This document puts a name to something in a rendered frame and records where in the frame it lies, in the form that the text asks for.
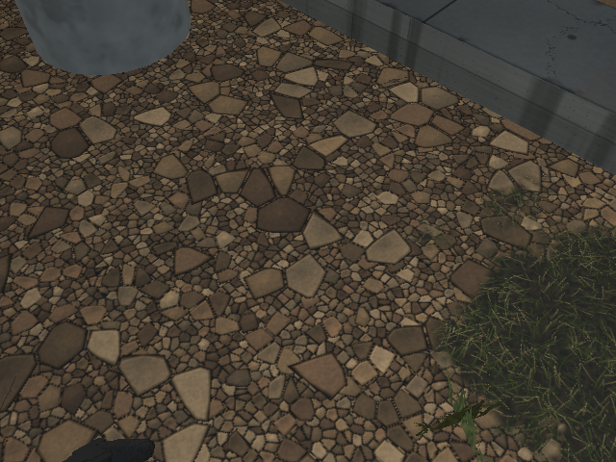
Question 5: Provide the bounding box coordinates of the robot left hand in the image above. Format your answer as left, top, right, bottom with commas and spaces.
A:
63, 438, 155, 462

